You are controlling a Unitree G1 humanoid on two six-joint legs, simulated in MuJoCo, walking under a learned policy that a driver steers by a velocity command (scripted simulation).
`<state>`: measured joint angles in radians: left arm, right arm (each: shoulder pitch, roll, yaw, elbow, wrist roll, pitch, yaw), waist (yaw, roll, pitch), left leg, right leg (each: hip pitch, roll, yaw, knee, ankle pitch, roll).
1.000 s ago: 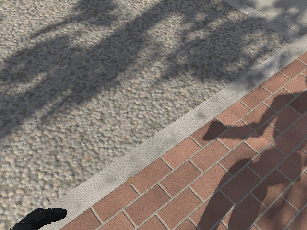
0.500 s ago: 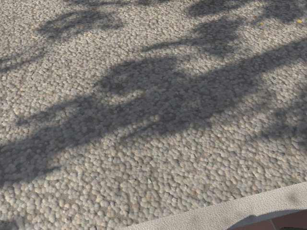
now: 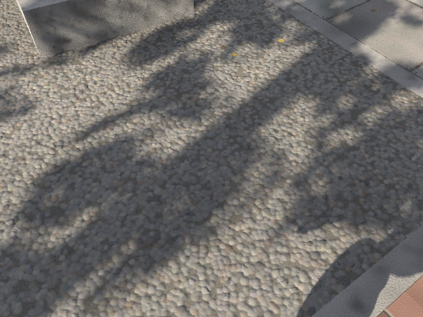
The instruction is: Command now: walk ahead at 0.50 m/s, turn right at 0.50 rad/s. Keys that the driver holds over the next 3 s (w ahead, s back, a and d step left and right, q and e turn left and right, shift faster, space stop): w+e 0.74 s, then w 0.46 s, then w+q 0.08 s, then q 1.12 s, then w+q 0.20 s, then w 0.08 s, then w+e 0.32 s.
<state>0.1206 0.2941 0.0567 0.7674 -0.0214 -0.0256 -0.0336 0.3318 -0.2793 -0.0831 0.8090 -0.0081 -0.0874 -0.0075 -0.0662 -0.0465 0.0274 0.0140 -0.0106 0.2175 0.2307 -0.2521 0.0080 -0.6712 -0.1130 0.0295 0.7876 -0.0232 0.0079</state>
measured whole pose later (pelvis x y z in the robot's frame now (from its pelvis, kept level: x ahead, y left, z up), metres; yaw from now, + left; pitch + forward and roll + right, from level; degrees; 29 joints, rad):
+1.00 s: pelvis +0.55 -0.13 +0.00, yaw -32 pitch +2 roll +2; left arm 0.12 0.28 0.05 0.65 -0.01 -0.04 -0.02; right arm 0.36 -0.28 -0.06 0.87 0.01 -0.09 0.02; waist -0.09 -0.05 0.03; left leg -0.03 -0.03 0.10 0.24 -0.24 0.02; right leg -0.64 -0.09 0.06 0.72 -0.06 0.00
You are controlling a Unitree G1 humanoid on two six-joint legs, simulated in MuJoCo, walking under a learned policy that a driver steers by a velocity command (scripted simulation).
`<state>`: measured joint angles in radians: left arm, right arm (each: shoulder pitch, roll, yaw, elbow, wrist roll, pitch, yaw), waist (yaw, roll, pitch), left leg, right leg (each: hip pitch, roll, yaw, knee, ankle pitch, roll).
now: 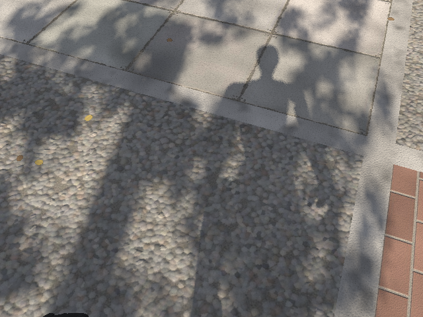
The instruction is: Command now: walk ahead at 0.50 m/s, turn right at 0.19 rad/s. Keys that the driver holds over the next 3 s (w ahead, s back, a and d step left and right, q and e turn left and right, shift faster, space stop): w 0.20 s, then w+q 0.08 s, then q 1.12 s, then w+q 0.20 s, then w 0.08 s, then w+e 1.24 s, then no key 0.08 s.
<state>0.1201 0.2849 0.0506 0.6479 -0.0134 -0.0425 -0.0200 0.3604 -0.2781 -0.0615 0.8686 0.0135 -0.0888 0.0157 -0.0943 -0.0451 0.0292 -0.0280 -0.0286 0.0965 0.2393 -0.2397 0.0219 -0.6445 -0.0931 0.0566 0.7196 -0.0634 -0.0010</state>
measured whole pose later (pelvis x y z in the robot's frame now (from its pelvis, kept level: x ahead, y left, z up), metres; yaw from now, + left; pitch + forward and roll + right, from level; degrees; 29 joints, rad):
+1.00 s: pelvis +0.38 -0.03 -0.01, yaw +22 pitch +3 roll -1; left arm 0.12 0.29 0.06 0.75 0.00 0.00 0.03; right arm 0.17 -0.31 -0.08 0.65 0.00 0.04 -0.03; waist -0.03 0.01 0.03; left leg -0.41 -0.13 -0.18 0.49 -0.12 0.04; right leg -0.45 0.02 0.12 0.71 -0.33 0.07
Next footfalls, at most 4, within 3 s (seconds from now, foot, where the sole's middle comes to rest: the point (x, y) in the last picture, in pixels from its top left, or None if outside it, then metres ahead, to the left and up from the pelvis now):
0.14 right None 0.25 -0.14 -0.78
0.62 left None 0.46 0.09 -0.78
1.06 right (245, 301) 0.51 -0.13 -0.78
1.50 left None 0.34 0.07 -0.78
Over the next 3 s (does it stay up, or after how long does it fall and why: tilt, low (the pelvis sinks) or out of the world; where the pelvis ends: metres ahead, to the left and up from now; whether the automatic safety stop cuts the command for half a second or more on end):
stays up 1.03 0.36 -0.03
